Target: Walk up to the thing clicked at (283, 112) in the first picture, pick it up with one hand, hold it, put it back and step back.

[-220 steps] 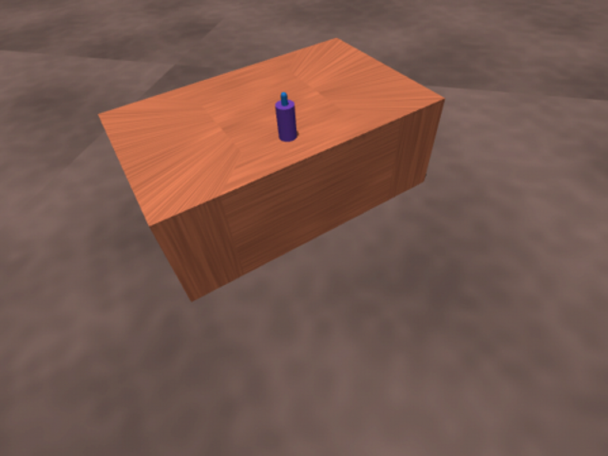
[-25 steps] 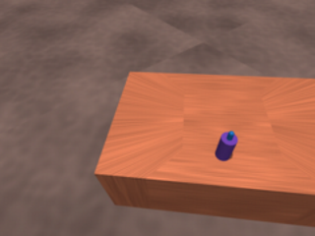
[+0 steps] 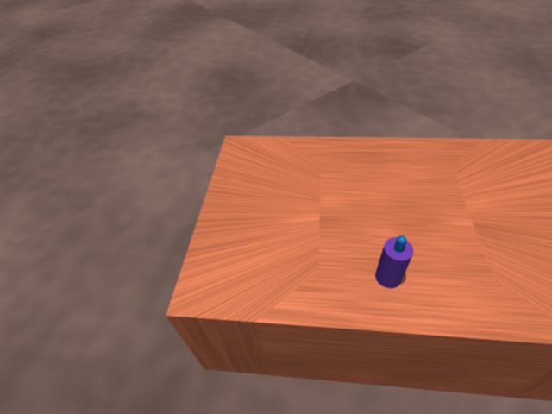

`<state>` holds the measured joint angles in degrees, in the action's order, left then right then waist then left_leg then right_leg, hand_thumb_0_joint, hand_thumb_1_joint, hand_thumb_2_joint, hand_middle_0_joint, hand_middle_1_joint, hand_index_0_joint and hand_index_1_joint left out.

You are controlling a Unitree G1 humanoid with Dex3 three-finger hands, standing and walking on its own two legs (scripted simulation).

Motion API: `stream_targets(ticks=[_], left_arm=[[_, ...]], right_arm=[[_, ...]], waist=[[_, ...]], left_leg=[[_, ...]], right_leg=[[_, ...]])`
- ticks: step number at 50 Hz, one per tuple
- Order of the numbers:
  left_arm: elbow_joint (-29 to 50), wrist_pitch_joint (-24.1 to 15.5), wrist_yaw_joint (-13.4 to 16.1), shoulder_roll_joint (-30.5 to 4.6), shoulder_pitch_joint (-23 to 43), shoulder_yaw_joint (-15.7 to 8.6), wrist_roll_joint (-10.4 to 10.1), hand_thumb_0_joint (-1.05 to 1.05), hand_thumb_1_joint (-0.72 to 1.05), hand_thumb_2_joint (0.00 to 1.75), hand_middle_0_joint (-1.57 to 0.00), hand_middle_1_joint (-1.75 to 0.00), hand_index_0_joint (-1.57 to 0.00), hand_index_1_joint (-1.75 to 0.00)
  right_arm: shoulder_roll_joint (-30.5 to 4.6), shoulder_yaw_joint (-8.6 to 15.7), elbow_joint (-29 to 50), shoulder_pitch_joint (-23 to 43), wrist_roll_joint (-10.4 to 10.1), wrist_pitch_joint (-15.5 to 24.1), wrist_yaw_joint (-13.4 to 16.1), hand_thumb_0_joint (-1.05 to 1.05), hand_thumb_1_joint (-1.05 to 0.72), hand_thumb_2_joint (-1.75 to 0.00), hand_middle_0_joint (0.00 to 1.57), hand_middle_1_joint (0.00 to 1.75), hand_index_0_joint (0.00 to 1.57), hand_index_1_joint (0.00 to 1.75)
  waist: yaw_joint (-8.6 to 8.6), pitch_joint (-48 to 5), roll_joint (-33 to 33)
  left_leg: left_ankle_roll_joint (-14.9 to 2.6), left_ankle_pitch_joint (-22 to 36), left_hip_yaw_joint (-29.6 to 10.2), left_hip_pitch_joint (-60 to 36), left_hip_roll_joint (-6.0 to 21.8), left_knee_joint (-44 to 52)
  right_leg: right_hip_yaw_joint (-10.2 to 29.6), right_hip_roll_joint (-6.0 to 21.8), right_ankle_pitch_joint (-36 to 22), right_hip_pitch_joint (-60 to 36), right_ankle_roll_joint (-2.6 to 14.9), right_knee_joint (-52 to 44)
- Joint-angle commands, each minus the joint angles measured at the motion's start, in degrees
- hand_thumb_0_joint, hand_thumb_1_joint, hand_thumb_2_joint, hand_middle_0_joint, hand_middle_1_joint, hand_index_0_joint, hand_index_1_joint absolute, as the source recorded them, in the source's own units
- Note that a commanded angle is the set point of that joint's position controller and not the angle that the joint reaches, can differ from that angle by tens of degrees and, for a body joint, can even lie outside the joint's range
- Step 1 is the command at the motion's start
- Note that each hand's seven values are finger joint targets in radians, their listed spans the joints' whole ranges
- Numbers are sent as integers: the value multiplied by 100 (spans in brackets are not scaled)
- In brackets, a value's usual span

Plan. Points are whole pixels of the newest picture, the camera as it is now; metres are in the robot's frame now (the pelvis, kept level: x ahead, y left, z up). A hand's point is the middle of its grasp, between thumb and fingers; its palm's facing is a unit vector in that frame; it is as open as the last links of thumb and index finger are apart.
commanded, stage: walk up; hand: right
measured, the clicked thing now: (394, 258) +0.51 -0.23 -0.24
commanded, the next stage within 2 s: stand in 0.26 s
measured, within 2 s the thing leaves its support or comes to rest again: neither
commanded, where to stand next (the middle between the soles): +0.06 +0.01 m, yaw -2 degrees
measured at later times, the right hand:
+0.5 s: hand out of the picture +0.10 -0.25 -0.15, palm faces +0.00 +0.94 -0.34, open 7.4 cm
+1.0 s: hand out of the picture +0.08 -0.26 -0.15, palm faces -0.02 +0.94 -0.34, open 7.4 cm
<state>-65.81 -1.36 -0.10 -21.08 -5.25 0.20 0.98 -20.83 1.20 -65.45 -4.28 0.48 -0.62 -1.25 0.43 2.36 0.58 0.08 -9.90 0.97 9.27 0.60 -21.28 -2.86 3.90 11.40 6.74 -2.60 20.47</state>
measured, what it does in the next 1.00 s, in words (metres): stands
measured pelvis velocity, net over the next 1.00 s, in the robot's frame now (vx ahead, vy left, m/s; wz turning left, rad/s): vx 0.00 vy -0.01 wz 0.00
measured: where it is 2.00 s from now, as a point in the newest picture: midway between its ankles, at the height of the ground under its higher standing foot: outside the picture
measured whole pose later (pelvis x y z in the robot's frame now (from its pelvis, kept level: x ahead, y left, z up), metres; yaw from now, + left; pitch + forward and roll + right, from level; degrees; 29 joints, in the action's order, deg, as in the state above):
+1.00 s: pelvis +0.00 -0.01 +0.00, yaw +0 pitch -2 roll +0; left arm -66.0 -0.1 -0.5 -20.4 -6.5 0.0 0.7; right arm -20.0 0.1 -66.1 -5.2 0.5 0.4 -0.5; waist 0.2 3.1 0.1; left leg 0.8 -8.4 0.8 7.8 1.3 -18.6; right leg -3.1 3.1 9.8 5.1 -2.1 17.3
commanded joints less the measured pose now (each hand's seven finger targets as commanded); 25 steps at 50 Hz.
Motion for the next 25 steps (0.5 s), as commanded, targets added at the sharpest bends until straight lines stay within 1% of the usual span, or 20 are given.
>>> stream_targets(ticks=[1, 4, 6, 9, 10, 12, 13, 15, 16, 17, 18, 19, 20, 21, 22, 24, 25], left_arm=[[380, -154, 70, -1268, 375, -269, 6, 0, 90, 90, -20, -30, -20, -30], [348, -147, 81, -1233, 341, -265, -8, 0, 90, 90, -20, -30, -20, -30], [356, -135, 88, -1228, 366, -270, -8, 0, 90, 90, -20, -30, -20, -30], [375, -121, 89, -1220, 288, -267, -18, 0, 90, 90, -20, -30, -20, -30], [363, -107, 91, -1223, 332, -279, -6, 0, 90, 90, -20, -30, -20, -30], [354, -98, 96, -1193, 305, -271, -18, 0, 90, 90, -20, -30, -20, -30], [309, -58, 97, -1155, 266, -254, -46, 0, 90, 90, -20, -30, -20, -30], [322, -49, 79, -1135, 222, -252, -54, 0, 90, 90, -20, -30, -20, -30], [340, -52, 83, -1110, 214, -254, -48, 0, 90, 90, -20, -30, -20, -30], [341, -43, 78, -1112, 202, -255, -42, 0, 90, 90, -20, -30, -20, -30], [343, -44, 84, -1125, 243, -261, -56, 0, 90, 90, -20, -30, -20, -30], [332, -39, 75, -1093, 203, -248, -48, 0, 90, 90, -20, -30, -20, -30], [334, -36, 74, -1128, 247, -258, -50, 0, 90, 90, -20, -30, -20, -30], [342, -37, 71, -1116, 225, -261, -44, 0, 90, 90, -20, -30, -20, -30], [329, -32, 63, -1101, 214, -245, -43, 0, 90, 90, -20, -30, -20, -30], [353, -13, 65, -1136, 285, -265, -31, 0, 90, 90, -20, -30, -20, -30], [334, -8, 55, -1120, 241, -257, -31, 0, 90, 90, -20, -30, -20, -30]], right_arm=[[-1183, 205, 376, 332, 5, 152, 65, 0, -90, -90, 20, 30, 20, 30], [-1170, 204, 347, 325, -3, 151, 73, 0, -90, -90, 20, 30, 20, 30], [-1178, 221, 323, 266, 4, 149, 86, 0, -90, -90, 20, 30, 20, 30], [-1185, 216, 332, 267, 5, 149, 95, 0, -90, -90, 20, 30, 20, 30], [-1185, 227, 314, 234, 9, 151, 102, 0, -90, -90, 20, 30, 20, 30], [-1172, 230, 314, 250, 4, 151, 107, 0, -90, -90, 20, 30, 20, 30], [-1081, 165, 352, 342, -12, 201, 120, 0, -90, -90, 20, 30, 20, 30], [-1143, 164, 316, 233, -6, 249, 134, 0, -90, -90, 20, 30, 20, 30], [-1192, 180, 318, 229, -9, 256, 150, 0, -90, -90, 20, 30, 20, 30], [-1171, 171, 314, 243, -11, 261, 158, 0, -90, -90, 20, 30, 20, 30], [-1158, 169, 317, 238, -13, 256, 158, 0, -90, -90, 20, 30, 20, 30], [-1187, 164, 322, 280, -20, 253, 165, 0, -90, -90, 20, 30, 20, 30], [-1121, 152, 317, 265, -18, 251, 161, 0, -90, -90, 20, 30, 20, 30], [-1142, 159, 319, 256, -17, 244, 168, 0, -90, -90, 20, 30, 20, 30], [-1150, 154, 317, 308, -27, 247, 165, 0, -90, -90, 20, 30, 20, 30], [-1114, 143, 326, 287, -13, 236, 172, 0, -90, -90, 20, 30, 20, 30], [-1112, 128, 331, 322, -16, 239, 166, 0, -90, -90, 20, 30, 20, 30]], waist=[[-21, -460, -106], [-6, -492, -43], [-32, -512, -82], [4, -560, -10], [-29, -569, -20], [-14, -525, 17], [-2, -382, -228], [-21, -493, -111], [-19, -604, -64], [-20, -616, -65], [-36, -671, -24], [-27, -659, 27], [-45, -630, -9], [-46, -698, 17], [-40, -590, 62], [-62, -547, 56], [-47, -477, 72]], left_leg=[[-146, 169, -564, -75, 565, 441], [-141, 521, -559, -156, 578, 408], [-151, 573, -541, -148, 580, 406], [-162, 682, -531, -214, 598, 407], [-163, 695, -534, -169, 608, 423], [-165, 777, -549, -193, 623, 444], [-136, 1274, -678, -215, 734, 472], [-111, 1617, -618, -344, 754, 415], [-124, 1793, -604, -432, 769, 344], [-105, 1846, -575, -445, 751, 351], [-109, 1885, -574, -469, 777, 337], [-105, 1775, -546, -468, 750, 331], [-85, 1657, -549, -440, 751, 369], [-89, 1657, -530, -487, 764, 354], [-68, 1536, -539, -406, 733, 397], [-59, 1339, -511, -316, 719, 449], [-54, 1173, -507, -299, 708, 477]], right_leg=[[437, 464, -406, -86, 301, -412], [405, 444, -557, -91, 288, -389], [395, 454, -616, -156, 295, -371], [377, 467, -709, -184, 284, -344], [345, 452, -716, -241, 297, -312], [318, 440, -766, -208, 279, -288], [357, 443, -850, -110, 263, -298], [363, 453, -1004, -179, 251, -312], [372, 473, -1177, -243, 238, -313], [353, 467, -1251, -250, 233, -305], [364, 484, -1279, -320, 245, -289], [371, 477, -1257, -314, 221, -356], [370, 480, -1151, -329, 232, -355], [384, 492, -1185, -344, 250, -360], [386, 471, -1120, -313, 234, -427], [404, 485, -1034, -345, 262, -442], [402, 475, -894, -267, 257, -485]])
